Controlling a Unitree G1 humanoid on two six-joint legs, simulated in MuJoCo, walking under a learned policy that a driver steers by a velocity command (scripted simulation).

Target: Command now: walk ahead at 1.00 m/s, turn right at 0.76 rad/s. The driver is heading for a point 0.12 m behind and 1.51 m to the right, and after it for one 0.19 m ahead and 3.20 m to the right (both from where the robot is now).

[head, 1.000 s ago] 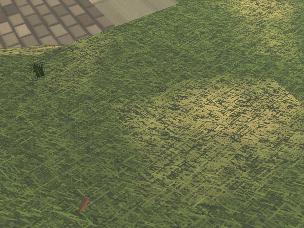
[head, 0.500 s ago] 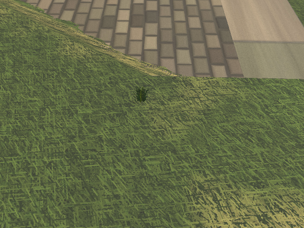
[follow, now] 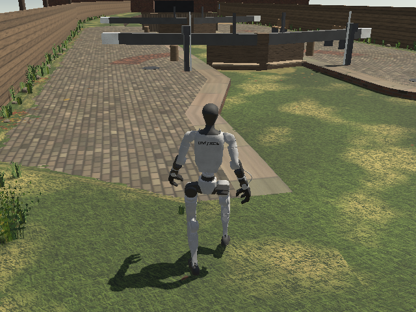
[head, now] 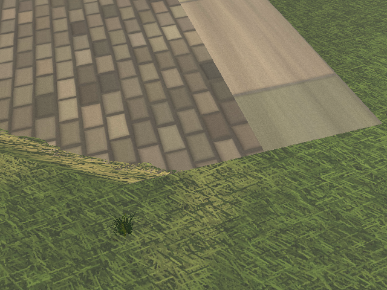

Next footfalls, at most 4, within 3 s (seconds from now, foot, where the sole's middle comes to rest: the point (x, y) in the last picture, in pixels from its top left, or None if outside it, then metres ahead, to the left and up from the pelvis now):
0.18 right None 0.38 -0.10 -0.77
0.62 left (214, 211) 0.83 -0.08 -0.77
1.12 right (326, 184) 0.91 -0.56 -0.77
1.50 left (367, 128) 1.22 -0.85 -0.77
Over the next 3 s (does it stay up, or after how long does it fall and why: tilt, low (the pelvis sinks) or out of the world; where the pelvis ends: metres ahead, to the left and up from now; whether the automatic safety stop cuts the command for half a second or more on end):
stays up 0.36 -1.87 -0.17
